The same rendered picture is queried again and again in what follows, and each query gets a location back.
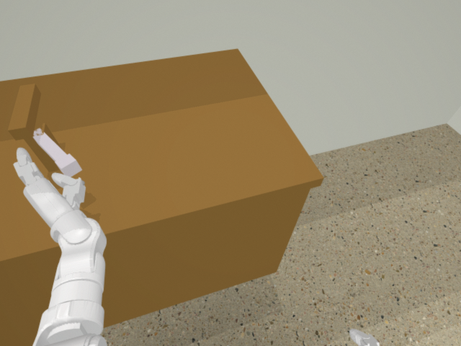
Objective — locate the left robot hand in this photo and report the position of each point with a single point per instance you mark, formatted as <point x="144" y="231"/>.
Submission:
<point x="42" y="195"/>

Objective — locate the right robot hand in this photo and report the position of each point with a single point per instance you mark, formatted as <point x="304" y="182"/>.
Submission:
<point x="363" y="339"/>

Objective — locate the left robot forearm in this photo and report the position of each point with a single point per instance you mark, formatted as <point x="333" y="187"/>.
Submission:
<point x="75" y="307"/>

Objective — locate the tap lever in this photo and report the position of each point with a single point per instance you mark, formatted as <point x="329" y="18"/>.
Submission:
<point x="66" y="163"/>

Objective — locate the counter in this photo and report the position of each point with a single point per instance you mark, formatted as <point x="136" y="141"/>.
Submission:
<point x="190" y="169"/>

